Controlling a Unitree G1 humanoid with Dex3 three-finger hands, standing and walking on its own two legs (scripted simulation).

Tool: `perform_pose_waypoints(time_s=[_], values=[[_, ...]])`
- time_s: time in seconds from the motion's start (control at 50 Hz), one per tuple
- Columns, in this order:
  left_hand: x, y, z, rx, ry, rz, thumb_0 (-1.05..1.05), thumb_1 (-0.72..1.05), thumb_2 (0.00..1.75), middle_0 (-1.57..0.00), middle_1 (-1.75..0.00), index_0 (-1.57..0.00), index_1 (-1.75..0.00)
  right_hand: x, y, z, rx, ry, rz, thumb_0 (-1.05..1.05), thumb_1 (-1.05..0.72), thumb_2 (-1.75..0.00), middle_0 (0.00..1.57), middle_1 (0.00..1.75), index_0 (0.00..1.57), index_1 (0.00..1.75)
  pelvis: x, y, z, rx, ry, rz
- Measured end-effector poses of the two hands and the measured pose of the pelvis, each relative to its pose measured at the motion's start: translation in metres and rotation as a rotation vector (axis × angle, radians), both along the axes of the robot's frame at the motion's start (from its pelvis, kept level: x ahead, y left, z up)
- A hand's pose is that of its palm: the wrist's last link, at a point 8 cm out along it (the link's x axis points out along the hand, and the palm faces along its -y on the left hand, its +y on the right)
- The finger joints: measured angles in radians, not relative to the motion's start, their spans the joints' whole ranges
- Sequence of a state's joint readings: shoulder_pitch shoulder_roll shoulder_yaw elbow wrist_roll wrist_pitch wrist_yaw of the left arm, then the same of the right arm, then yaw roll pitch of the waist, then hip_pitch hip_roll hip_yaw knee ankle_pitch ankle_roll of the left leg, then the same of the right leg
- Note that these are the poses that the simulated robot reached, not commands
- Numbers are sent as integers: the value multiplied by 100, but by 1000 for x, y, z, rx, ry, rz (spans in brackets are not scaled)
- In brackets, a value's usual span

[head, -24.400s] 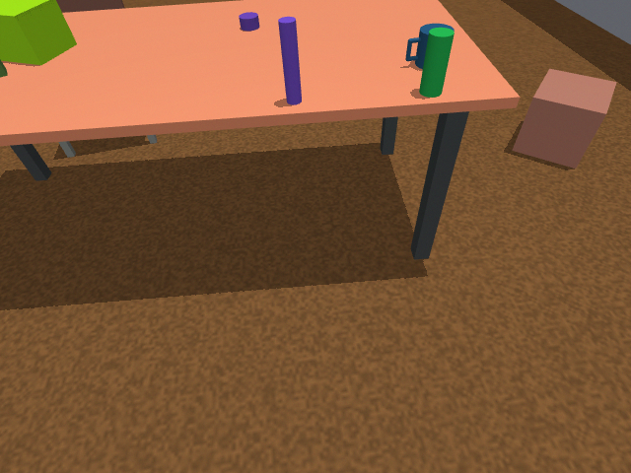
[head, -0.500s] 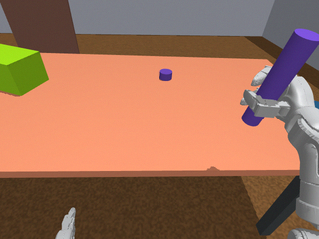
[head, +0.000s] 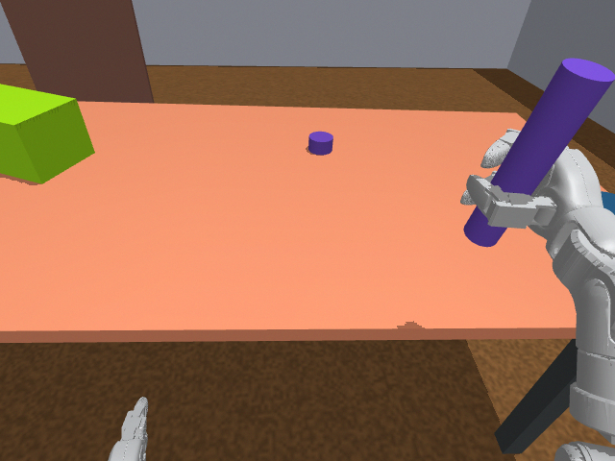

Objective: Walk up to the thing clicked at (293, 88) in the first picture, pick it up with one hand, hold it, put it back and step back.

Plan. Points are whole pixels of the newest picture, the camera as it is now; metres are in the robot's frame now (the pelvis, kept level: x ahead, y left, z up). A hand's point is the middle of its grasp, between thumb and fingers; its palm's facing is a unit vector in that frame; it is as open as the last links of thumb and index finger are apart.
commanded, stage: hold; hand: right
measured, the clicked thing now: (523, 168) +0.32 -0.18 +0.29
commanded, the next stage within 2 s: crouch in 0.44 s
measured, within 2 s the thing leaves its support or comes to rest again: neither
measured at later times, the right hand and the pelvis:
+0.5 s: hand (499, 185) +0.33 -0.16 +0.27, palm faces +0.06 +1.00 -0.03, open 5.3 cm; pelvis +0.00 +0.00 +0.00, yaw +0 degrees
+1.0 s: hand (466, 218) +0.37 -0.17 +0.19, palm faces +0.09 +1.00 +0.00, open 5.2 cm; pelvis -0.01 +0.00 +0.00, yaw +1 degrees
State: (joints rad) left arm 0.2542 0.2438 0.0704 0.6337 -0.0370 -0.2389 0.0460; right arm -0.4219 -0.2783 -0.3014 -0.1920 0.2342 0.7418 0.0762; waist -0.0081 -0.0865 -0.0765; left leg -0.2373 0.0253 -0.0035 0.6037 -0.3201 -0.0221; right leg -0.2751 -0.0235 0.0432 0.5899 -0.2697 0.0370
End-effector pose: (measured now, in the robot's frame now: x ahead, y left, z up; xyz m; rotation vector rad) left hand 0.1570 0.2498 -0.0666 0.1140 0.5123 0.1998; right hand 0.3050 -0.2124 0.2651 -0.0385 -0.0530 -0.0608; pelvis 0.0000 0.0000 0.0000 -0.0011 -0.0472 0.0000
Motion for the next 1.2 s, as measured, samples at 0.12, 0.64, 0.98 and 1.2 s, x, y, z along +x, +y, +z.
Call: perform_pose_waypoints(time_s=[0.12,0.64,0.98,1.2], values=[[4,-2,2,-8,-22,6,-1,-54,5,-5,-5,-6,-5,2,-2,0,3,7,-4,-1,-7,-123,93,124,106,129,2,-1,0,-1,2,2],[-1,1,0,-1,-2,-4,-1,-54,6,-5,-5,-6,-5,4,0,6,6,-6,3,-1,-7,-123,93,123,106,129,0,0,0,-1,0,-1],[-24,8,-1,21,14,38,-1,-54,6,-5,-5,-6,-5,38,-5,-66,44,142,-32,-1,-7,-124,94,122,107,127,-9,2,-2,-2,26,16],[-31,13,-5,55,54,68,-1,-54,6,-6,-6,-6,-5,62,0,-88,35,103,-22,-1,-7,-124,95,121,108,126,-8,2,-3,-2,51,27]])
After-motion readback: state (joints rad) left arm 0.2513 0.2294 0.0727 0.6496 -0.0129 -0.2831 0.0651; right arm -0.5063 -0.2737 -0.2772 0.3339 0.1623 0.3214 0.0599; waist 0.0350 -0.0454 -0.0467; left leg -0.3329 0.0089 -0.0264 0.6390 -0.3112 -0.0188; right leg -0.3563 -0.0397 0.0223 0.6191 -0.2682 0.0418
